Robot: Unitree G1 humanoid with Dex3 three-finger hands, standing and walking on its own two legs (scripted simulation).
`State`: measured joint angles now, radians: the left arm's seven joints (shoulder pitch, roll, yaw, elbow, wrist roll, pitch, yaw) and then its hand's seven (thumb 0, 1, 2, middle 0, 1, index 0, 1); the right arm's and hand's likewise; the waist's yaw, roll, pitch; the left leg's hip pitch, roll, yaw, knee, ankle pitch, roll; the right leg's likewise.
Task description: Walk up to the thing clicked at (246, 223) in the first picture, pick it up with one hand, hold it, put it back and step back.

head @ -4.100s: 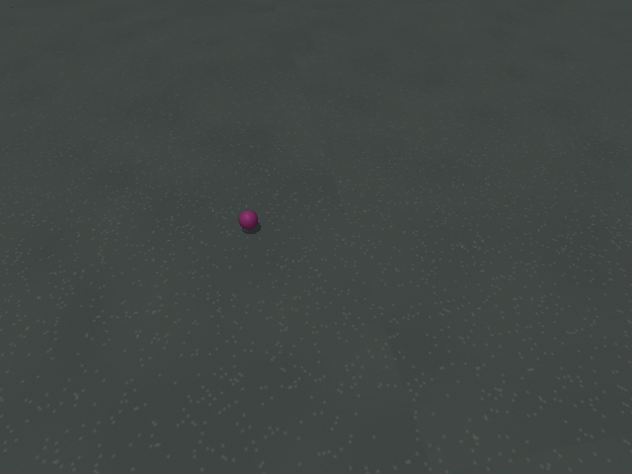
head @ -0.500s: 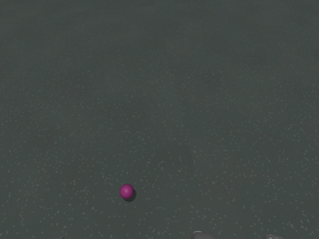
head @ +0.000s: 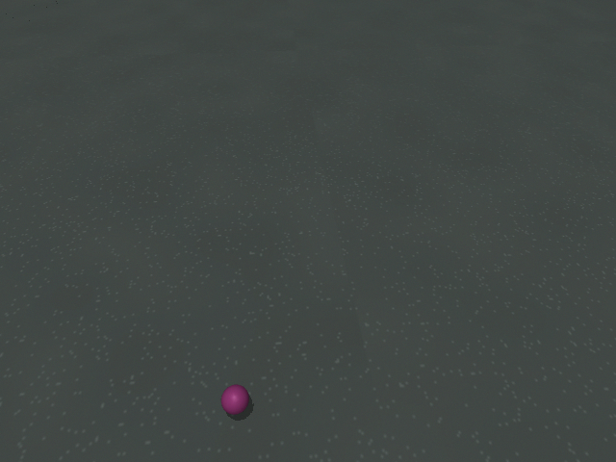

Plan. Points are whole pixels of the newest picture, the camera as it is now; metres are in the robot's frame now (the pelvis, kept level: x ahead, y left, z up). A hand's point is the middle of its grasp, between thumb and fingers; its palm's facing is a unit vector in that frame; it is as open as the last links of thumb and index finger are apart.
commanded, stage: walk up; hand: left
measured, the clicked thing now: (235, 399) +0.45 +0.23 -0.74
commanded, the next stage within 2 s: stand in 0.52 s
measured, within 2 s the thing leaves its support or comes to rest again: neither
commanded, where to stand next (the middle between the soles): +0.08 +0.01 m, yaw +0 degrees
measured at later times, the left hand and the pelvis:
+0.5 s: hand out of the picture +0.09 +0.25 -0.15, palm faces +0.00 -0.94 -0.33, open 7.4 cm; pelvis +0.02 +0.00 +0.00, yaw +1 degrees
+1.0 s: hand out of the picture +0.11 +0.24 -0.15, palm faces -0.01 -0.94 -0.34, open 7.4 cm; pelvis +0.03 -0.01 +0.00, yaw +1 degrees
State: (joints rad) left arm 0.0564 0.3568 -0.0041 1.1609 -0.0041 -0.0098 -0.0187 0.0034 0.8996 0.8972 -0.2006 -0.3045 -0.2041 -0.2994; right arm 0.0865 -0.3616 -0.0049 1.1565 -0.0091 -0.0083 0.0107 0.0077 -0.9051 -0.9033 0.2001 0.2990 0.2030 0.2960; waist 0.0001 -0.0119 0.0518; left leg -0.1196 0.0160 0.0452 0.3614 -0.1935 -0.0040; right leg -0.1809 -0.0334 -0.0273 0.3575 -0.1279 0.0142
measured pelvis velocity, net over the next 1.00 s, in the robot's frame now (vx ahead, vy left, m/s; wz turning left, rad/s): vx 0.03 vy -0.01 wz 0.02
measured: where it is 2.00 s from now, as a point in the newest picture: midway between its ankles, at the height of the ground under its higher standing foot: outside the picture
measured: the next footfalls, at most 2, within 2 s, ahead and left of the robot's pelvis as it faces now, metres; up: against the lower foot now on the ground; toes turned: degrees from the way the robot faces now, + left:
none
